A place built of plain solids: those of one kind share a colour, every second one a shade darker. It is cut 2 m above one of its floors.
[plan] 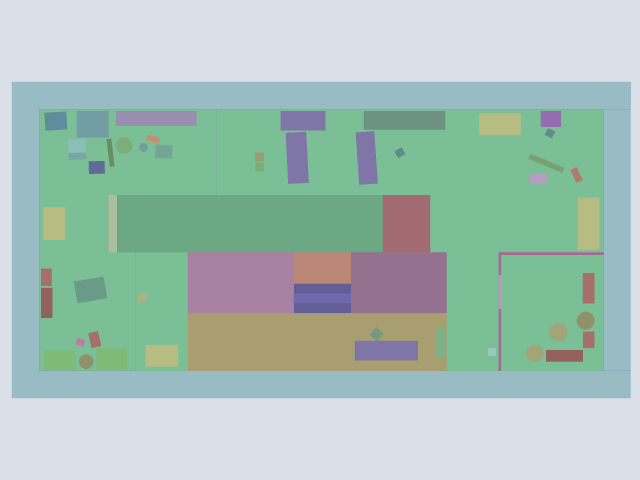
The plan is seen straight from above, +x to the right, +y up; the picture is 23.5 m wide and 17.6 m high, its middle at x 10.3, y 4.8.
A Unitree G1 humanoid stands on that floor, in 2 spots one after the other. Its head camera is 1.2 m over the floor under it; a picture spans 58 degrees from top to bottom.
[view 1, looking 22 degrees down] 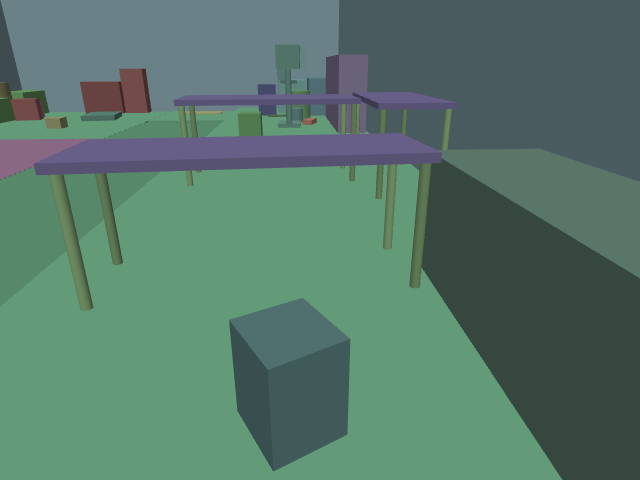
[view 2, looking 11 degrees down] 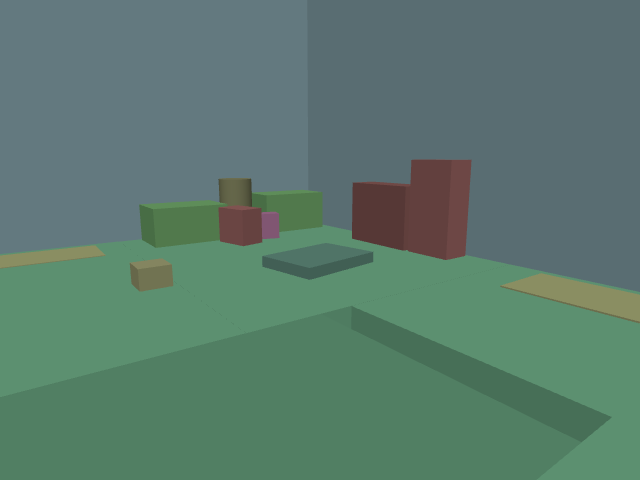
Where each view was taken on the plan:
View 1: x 14.44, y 8.02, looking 176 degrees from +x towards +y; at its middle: floor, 3.20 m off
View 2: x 4.89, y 7.13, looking -126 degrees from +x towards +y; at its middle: floor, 6.81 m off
